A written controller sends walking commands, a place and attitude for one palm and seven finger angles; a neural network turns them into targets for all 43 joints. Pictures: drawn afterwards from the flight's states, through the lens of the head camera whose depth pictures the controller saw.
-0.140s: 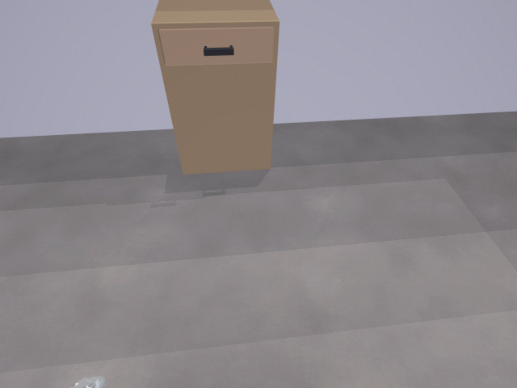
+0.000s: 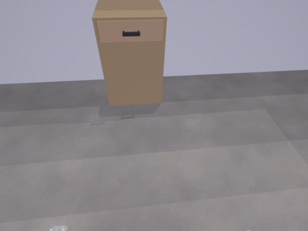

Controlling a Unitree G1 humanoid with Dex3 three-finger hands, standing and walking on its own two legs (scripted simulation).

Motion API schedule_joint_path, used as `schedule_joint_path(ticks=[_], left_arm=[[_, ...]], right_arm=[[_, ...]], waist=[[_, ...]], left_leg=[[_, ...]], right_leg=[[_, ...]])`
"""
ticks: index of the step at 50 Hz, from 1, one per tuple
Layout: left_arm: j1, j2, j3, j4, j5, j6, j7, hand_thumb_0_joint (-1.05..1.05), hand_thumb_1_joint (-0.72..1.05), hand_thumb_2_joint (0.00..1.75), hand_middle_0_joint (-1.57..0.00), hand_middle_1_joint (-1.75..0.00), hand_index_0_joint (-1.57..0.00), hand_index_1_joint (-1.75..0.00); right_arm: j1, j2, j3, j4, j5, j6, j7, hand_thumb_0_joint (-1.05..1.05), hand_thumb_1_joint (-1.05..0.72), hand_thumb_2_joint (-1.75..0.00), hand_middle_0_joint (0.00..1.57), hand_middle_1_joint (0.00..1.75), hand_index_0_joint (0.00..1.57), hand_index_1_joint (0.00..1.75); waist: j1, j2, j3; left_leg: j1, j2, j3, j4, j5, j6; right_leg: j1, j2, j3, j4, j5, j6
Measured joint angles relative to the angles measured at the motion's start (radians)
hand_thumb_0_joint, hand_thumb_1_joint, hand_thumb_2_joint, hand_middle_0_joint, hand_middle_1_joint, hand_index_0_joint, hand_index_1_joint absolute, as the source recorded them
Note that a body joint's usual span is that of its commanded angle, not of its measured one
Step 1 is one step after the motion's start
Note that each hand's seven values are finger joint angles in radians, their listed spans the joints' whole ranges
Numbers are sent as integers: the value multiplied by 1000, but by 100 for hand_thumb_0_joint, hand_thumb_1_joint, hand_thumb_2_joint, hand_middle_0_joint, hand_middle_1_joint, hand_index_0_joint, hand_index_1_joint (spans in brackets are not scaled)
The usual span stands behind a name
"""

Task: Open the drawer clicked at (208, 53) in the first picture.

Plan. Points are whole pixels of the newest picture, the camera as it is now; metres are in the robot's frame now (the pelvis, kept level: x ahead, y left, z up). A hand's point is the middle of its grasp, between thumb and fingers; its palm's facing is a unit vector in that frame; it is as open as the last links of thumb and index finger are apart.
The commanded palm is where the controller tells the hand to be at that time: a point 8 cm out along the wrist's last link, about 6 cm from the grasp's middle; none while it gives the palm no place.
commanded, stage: stand and wait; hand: left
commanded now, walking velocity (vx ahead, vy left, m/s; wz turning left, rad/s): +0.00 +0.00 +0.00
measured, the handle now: (131, 32) +1.36 +0.24 -0.06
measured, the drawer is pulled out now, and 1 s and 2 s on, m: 0.00 0.00 0.00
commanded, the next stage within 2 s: look at it before walking up in 0.68 s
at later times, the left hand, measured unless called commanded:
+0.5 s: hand out of the picture +0.05 +0.25 -0.15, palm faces -0.02 -0.94 -0.34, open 7.4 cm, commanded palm none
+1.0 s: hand out of the picture +0.07 +0.24 -0.15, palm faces -0.03 -0.94 -0.33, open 7.4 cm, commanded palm none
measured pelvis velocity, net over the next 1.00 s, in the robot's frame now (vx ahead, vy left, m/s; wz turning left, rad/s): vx -0.01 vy -0.01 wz -0.01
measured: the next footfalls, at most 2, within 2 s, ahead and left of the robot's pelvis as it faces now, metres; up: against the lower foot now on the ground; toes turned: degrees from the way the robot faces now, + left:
none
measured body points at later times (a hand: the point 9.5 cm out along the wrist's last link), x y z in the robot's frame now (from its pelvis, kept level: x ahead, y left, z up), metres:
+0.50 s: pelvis -0.01 -0.01 +0.01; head -0.01 -0.01 +0.46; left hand +0.05 +0.29 -0.13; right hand +0.06 -0.30 -0.13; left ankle +0.00 +0.12 -0.74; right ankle +0.00 -0.12 -0.74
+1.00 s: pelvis -0.01 -0.01 +0.01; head -0.01 -0.01 +0.46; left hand +0.07 +0.29 -0.13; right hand +0.07 -0.30 -0.12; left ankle +0.00 +0.12 -0.74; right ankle +0.00 -0.12 -0.74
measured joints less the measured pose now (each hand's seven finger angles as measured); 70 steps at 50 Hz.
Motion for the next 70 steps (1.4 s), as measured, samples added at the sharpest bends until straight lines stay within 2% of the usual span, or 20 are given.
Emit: schedule_joint_path(ticks=[11, 28, 70], left_arm=[[10, -4, 4, 46, 3, 0, -2, 1, 90, 90, -21, -30, -20, -30], [20, 8, 8, 103, 1, -3, -1, 1, 91, 90, -21, -30, -20, -30], [-4, 7, 7, 107, 3, -10, 0, 1, 91, 90, -21, -30, -20, -30]], right_arm=[[-1, 1, -1, 50, 2, 0, 1, 0, -91, -89, 20, 30, 21, 30], [24, -15, -4, 123, 7, 3, 1, 0, -91, -89, 20, 30, 21, 29], [-14, -9, 1, 133, 11, -1, 1, 0, -91, -89, 20, 30, 21, 29]], waist=[[5, -3, 14], [-1, 2, 28], [3, -4, 29]], left_leg=[[10, 4, -2, -42, 34, -4], [23, 11, 0, -80, 59, -11], [60, 14, 1, -127, 68, -11]], right_leg=[[9, 3, -2, -39, 33, -3], [19, 11, 0, -76, 59, -8], [58, 12, 1, -128, 71, -7]])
